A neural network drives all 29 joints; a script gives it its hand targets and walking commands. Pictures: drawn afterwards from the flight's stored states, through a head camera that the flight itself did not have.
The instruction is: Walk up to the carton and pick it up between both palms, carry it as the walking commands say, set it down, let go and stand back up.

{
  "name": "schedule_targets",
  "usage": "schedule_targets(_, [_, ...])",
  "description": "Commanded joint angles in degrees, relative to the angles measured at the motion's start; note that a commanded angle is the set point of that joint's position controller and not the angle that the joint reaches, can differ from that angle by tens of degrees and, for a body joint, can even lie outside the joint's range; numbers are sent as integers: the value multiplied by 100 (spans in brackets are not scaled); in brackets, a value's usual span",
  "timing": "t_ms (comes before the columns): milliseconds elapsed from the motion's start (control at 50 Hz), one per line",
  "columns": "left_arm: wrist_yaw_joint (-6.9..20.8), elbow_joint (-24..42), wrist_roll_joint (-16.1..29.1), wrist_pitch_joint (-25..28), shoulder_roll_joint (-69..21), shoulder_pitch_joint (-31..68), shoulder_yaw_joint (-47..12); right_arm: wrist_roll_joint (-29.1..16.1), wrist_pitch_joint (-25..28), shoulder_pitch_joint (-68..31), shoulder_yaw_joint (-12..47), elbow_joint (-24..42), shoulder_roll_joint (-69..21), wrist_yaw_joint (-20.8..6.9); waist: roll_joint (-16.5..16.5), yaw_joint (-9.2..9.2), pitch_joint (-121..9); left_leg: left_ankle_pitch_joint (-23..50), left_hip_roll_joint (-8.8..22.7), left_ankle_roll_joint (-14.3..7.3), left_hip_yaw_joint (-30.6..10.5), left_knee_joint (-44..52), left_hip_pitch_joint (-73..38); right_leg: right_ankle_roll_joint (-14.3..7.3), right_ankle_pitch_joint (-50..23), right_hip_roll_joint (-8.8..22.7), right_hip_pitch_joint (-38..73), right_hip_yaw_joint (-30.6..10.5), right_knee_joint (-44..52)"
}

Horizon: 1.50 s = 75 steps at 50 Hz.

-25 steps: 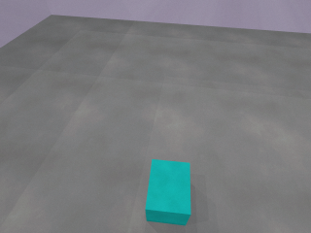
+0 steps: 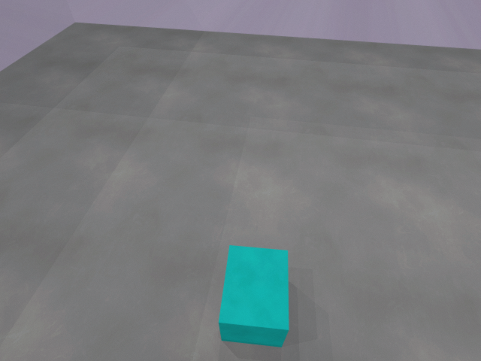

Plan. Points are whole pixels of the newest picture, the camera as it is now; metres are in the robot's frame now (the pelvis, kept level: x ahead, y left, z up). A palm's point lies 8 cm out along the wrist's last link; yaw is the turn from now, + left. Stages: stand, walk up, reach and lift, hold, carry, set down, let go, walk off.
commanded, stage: stand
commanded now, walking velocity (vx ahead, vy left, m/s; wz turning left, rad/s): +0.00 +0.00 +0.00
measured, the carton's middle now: (255, 295) +0.49 -0.02 -0.67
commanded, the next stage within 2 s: reach and lift in 0.74 s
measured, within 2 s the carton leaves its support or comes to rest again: neither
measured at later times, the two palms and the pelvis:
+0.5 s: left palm out of the picture +0.01 +0.22 -0.15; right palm out of the picture +0.00 -0.23 -0.14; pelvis +0.01 +0.00 +0.00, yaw +0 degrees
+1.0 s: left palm (133, 344) +0.18 +0.23 -0.13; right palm (379, 353) +0.18 -0.22 -0.12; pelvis +0.00 +0.00 -0.03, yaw +0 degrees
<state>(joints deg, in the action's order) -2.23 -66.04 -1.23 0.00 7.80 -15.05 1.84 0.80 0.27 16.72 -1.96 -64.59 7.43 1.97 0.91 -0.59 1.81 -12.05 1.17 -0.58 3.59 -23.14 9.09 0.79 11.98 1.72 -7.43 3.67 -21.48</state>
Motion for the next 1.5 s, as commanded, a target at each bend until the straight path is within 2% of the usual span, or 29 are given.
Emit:
schedule_targets(0, [-15,79,-8,76,458,-318,68,-17,69,404,-56,48,527,52,-301,-13,354,578,549,22,-380,459,429,-136,-553,592,-90,-468,420])
schedule_targets(60, [-17,78,-6,59,586,-328,75,-10,63,378,-46,48,579,13,241,-2,317,287,492,25,-425,514,310,-165,125,603,-173,-521,615])
schedule_targets(120, [2,147,14,63,519,-131,118,5,90,379,-89,47,622,33,-452,-53,489,29,526,53,-474,646,603,-155,-4,481,-105,-400,475])
schedule_targets(200, [-7,211,25,84,513,-431,66,0,82,377,-97,108,595,49,263,79,273,105,601,35,-403,546,511,-223,6,593,-49,-555,565])
schedule_targets(380, [9,104,69,112,631,-266,49,-37,149,495,-87,-40,747,82,-367,9,144,1200,632,35,-357,357,213,-166,-1070,587,-28,-386,241])
schedule_targets(520, [-15,173,63,32,764,-355,48,4,132,337,-61,143,737,14,-217,27,174,749,603,44,-294,371,420,-233,-672,666,105,-356,298])
schedule_targets(540, [-34,190,75,45,779,-262,53,0,110,323,-56,157,713,39,196,10,296,776,590,8,-351,344,367,-230,-655,635,-79,-479,382])
schedule_targets(560, [-5,128,31,58,709,-385,52,4,95,424,-39,107,631,37,-193,-44,313,691,553,43,-260,437,162,-232,-419,649,-237,-474,420])
schedule_targets(580, [-10,179,26,81,686,-314,44,7,113,394,-50,109,659,47,244,14,131,419,614,4,-386,437,260,-239,-322,621,-111,-440,466])
schedule_targets(720, [7,34,83,138,753,-289,48,-20,191,140,-129,128,950,48,-367,53,-139,1452,729,-58,-351,287,18,-129,-1286,552,187,-252,142])
schedule_targets(740, [123,2044,551,-65,1452,1721,-56,-901,-68,-1871,456,2138,1657,23,-77,-67,-803,-1017,129,-325,-1020,-621,2031,54,1046,-93,-1291,-1001,-868])
schedule_targets(760, [117,3439,630,-568,1289,3605,-332,-884,-641,-3881,391,3599,1450,61,-101,-198,-716,-1352,288,-294,-975,-663,2179,-81,1412,-28,-1472,-740,-1080])
schedule_targets(780, [76,3085,341,-1113,1123,2822,-251,-596,-1175,-3258,592,3145,880,97,293,45,-517,-1175,142,-279,-215,-655,1933,-339,1247,185,-1590,-91,-899])
schedule_targets(800, [102,3342,553,-1576,1164,2831,-316,-471,-1592,-2926,204,3202,917,93,-259,-315,-467,-1541,166,-180,-202,-798,1959,-359,1432,93,-1989,11,-1112])
schedule_targets(860, [110,3081,509,-3107,1093,1742,-258,-661,-3126,-1532,306,3292,975,130,-85,7,-1235,-190,108,-326,-228,-1096,1283,-334,405,-57,-2363,-282,-1222])
schedule_targets(880, [65,3106,390,-3563,971,1411,-197,-666,-3549,-1205,157,3339,1067,68,-719,102,-1410,191,155,-246,-423,-1007,1565,-409,20,-127,-2085,-355,-1384])
schedule_targets(900, [61,2987,299,-3904,914,1025,-124,-602,-3858,-795,85,2948,1115,44,-468,-70,-1287,796,90,-314,-542,-1073,1601,-364,-410,-233,-2214,-470,-1423])
schedule_targets(1000, [301,3530,135,-3940,529,351,70,-32,-3813,-695,-150,3682,778,-148,116,31,-1800,2605,-163,-190,-629,-1161,905,-295,-1883,-400,-2050,-532,-1218])
schedule_targets(1040, [323,4137,-95,-3576,519,1171,318,307,-3520,-998,-440,3932,729,-231,-472,-141,-1460,2430,-154,-44,-593,-1243,968,-254,-1666,-388,-2499,-498,-1380])
schedule_targets(1120, [500,4494,-64,-3053,566,1583,484,363,-2999,-1814,-457,4651,612,-335,269,21,-2221,2339,-211,-91,-538,-1907,1559,-68,-1869,-387,-2583,-482,-1923])
schedule_targets(1140, [473,4695,-182,-2841,627,1719,440,266,-2835,-1841,-386,4729,530,-375,-272,171,-2479,2284,-237,-50,-521,-2040,1529,-59,-1651,-383,-2665,-431,-2082])
schedule_targets(1180, [476,5095,-204,-2557,839,2133,670,273,-2566,-1883,-649,5047,671,-377,-36,48,-2777,1967,-255,-15,-495,-2490,1726,30,-1461,-343,-3020,-496,-2426])
schedule_targets(1200, [484,4880,-318,-2643,1008,1881,620,147,-2665,-1825,-471,5018,423,-342,-232,201,-2832,1682,-267,-27,-382,-2478,1746,59,-1234,-352,-2972,-436,-2419])
schedule_targets(1220, [507,4935,-117,-2657,764,1845,450,8,-2645,-1607,-606,4983,568,-337,-43,-74,-2929,1510,-254,8,-443,-2524,1647,28,-1264,-353,-2933,-360,-2476])
schedule_targets(1260, [536,5105,-50,-2734,721,2004,415,29,-2743,-2064,-692,5288,693,-314,102,111,-3076,1137,-334,-8,-381,-2651,1930,33,-870,-442,-3014,-304,-2636])
schedule_targets(1300, [576,4617,-37,-3046,653,1699,227,-173,-3053,-1513,-519,4813,580,-231,-196,-70,-2600,361,-292,67,-223,-2493,2228,57,-391,-396,-2831,-261,-2492])
schedule_targets(1340, [585,4850,-64,-3108,771,2522,390,-140,-3085,-2514,-618,5122,573,-187,124,-22,-2246,-79,-382,6,-332,-2515,2469,88,138,-395,-3030,-349,-2397])
schedule_targets(1460, [549,4615,-90,-3136,990,3581,527,-271,-3106,-3522,-692,4824,640,-171,-406,-92,-1985,-855,-202,22,-381,-2519,2678,-31,905,-311,-3539,-311,-2490])
schedule_targets(1480, [542,4558,104,-3126,981,4067,596,-227,-3120,-3918,-663,4541,667,-131,-18,-53,-2370,-979,-217,36,-289,-2635,2759,5,1142,-285,-3429,-253,-2548])
